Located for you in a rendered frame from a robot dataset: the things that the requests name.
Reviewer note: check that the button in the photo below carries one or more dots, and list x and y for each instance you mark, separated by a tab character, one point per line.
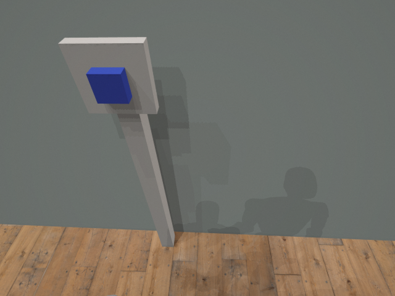
110	85

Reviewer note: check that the panel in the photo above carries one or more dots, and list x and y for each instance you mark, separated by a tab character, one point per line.
132	53

